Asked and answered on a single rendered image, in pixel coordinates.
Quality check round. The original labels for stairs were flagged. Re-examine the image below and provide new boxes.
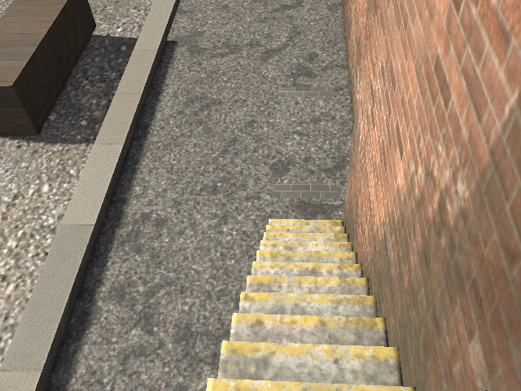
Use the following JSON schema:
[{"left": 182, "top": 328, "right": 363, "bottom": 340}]
[{"left": 206, "top": 219, "right": 416, "bottom": 391}]

